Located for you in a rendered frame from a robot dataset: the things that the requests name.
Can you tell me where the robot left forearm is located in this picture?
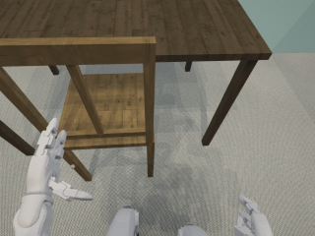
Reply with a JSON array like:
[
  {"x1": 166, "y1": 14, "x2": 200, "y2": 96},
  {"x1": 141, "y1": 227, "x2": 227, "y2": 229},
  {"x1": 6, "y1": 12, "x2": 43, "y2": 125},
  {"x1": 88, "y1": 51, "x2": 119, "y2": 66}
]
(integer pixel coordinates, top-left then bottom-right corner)
[{"x1": 13, "y1": 193, "x2": 54, "y2": 236}]

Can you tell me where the left robot hand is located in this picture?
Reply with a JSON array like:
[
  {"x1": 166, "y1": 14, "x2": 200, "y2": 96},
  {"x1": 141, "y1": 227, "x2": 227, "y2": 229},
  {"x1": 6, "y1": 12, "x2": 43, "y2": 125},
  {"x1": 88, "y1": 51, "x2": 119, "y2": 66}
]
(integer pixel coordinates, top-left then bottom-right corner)
[{"x1": 27, "y1": 117, "x2": 94, "y2": 203}]

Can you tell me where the right robot thigh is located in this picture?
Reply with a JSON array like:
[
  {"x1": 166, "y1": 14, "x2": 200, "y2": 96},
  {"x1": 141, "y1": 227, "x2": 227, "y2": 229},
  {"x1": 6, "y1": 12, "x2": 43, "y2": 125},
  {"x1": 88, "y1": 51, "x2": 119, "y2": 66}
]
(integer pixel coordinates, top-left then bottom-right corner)
[{"x1": 177, "y1": 225, "x2": 209, "y2": 236}]

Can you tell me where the left robot thigh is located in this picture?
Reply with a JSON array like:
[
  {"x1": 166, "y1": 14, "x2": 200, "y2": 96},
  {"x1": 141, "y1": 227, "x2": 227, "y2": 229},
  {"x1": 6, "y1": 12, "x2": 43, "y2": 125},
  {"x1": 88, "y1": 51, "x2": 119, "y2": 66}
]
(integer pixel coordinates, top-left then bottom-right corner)
[{"x1": 105, "y1": 208, "x2": 139, "y2": 236}]

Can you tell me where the right robot hand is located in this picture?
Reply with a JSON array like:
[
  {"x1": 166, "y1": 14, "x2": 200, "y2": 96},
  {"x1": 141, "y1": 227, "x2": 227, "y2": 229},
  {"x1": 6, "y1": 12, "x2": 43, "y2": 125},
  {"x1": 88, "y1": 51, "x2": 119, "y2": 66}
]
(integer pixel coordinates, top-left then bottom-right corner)
[{"x1": 234, "y1": 194, "x2": 274, "y2": 236}]

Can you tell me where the chair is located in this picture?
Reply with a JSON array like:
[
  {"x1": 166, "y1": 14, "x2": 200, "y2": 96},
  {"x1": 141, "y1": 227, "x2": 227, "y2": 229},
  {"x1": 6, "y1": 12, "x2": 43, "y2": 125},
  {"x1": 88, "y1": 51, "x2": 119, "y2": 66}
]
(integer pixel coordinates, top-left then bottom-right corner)
[{"x1": 0, "y1": 36, "x2": 157, "y2": 182}]

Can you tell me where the robot thigh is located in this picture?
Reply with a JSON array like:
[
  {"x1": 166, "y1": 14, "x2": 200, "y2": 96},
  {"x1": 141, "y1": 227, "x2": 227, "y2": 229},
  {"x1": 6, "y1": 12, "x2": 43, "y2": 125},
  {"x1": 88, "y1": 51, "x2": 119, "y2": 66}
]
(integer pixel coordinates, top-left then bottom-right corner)
[
  {"x1": 105, "y1": 208, "x2": 139, "y2": 236},
  {"x1": 177, "y1": 225, "x2": 209, "y2": 236}
]

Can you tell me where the table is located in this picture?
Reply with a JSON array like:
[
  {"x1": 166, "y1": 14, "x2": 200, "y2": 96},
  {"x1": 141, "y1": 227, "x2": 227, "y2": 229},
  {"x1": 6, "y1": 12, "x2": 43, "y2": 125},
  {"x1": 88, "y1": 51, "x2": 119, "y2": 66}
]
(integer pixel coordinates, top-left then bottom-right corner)
[{"x1": 0, "y1": 0, "x2": 273, "y2": 156}]

